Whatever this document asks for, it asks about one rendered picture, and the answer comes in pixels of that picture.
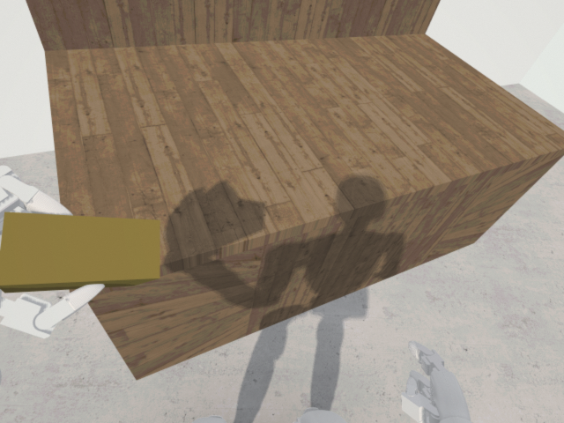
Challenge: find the table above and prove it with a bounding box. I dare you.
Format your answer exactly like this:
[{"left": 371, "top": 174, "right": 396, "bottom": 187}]
[{"left": 26, "top": 0, "right": 564, "bottom": 380}]

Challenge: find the left robot hand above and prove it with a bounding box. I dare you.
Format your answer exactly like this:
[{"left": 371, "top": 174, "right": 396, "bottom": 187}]
[{"left": 0, "top": 166, "right": 105, "bottom": 338}]

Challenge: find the right robot hand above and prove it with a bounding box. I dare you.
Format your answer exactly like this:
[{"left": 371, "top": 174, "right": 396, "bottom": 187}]
[{"left": 401, "top": 341, "right": 471, "bottom": 423}]

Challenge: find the sponge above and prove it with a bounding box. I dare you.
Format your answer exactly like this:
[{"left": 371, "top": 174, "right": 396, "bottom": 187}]
[{"left": 0, "top": 212, "right": 160, "bottom": 293}]

